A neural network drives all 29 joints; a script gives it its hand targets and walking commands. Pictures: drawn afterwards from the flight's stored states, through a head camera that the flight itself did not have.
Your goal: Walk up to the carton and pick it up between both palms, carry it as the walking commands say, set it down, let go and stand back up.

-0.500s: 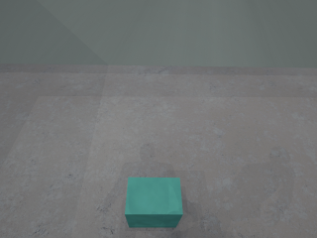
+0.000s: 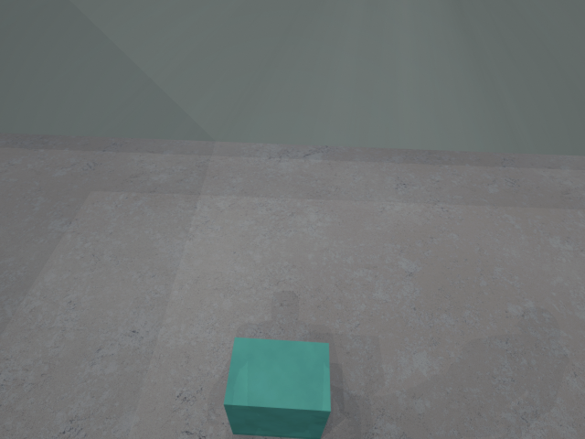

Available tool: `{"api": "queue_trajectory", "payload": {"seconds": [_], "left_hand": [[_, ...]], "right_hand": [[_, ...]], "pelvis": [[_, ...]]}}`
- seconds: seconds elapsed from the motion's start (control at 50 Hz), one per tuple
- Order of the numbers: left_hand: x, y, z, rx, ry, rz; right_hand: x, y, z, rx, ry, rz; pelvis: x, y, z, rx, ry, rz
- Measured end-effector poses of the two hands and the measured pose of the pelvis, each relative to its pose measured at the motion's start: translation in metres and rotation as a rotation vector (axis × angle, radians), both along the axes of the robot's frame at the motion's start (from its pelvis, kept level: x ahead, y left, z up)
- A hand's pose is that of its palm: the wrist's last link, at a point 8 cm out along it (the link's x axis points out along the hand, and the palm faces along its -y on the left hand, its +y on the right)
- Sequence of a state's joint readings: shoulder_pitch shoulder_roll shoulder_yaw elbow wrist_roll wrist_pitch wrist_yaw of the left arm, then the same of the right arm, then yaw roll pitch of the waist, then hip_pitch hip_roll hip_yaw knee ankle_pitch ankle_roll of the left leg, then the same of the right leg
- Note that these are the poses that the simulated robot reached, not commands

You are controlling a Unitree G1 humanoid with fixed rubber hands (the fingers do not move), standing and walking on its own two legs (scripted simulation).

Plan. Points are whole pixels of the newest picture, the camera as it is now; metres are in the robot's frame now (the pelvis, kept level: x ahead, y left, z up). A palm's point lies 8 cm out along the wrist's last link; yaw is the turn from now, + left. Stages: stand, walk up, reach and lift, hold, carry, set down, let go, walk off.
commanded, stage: walk up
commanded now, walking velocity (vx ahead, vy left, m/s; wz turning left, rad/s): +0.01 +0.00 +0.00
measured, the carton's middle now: (279, 390) +0.41 +0.02 -0.63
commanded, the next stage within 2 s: stand in 0.20 s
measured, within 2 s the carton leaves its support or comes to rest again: neither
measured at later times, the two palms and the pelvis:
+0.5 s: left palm out of the picture -0.02 +0.22 -0.14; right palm out of the picture -0.02 -0.22 -0.15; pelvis +0.00 +0.00 +0.00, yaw +0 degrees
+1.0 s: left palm out of the picture +0.15 +0.22 -0.15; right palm out of the picture +0.15 -0.20 -0.16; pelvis +0.00 -0.01 -0.03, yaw +0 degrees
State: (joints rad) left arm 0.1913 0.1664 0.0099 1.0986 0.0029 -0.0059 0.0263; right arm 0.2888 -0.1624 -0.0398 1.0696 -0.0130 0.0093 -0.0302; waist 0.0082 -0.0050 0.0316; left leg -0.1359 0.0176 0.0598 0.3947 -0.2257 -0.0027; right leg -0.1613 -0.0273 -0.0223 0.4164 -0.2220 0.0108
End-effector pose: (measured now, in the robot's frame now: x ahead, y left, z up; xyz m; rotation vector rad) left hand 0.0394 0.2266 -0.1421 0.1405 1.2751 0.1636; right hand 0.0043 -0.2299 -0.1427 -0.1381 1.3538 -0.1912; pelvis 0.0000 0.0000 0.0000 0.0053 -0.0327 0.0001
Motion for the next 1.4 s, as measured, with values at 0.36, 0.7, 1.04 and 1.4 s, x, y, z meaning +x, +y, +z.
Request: {"api": "queue_trajectory", "payload": {"seconds": [0.36, 0.7, 1.04, 1.4], "left_hand": [[-0.057, 0.007, 0.001, 0.012, 0.165, 0.024], [0.120, 0.009, 0.022, 0.017, -0.102, -0.038], [0.117, -0.002, -0.012, -0.043, -0.039, -0.027], [0.149, 0.018, -0.035, -0.034, -0.230, -0.043]], "right_hand": [[-0.020, 0.019, -0.005, 0.047, 0.037, 0.012], [0.142, -0.009, 0.011, 0.008, -0.145, 0.067], [0.153, 0.030, -0.020, 0.073, -0.113, 0.059], [0.179, 0.022, -0.038, 0.046, -0.293, 0.061]], "pelvis": [[-0.002, 0.005, 0.002, 0.005, 0.011, 0.000], [-0.021, -0.008, -0.022, 0.000, 0.130, 0.010], [-0.009, -0.008, -0.039, 0.004, 0.350, -0.003], [-0.069, 0.007, -0.082, -0.013, 0.302, 0.001]]}}
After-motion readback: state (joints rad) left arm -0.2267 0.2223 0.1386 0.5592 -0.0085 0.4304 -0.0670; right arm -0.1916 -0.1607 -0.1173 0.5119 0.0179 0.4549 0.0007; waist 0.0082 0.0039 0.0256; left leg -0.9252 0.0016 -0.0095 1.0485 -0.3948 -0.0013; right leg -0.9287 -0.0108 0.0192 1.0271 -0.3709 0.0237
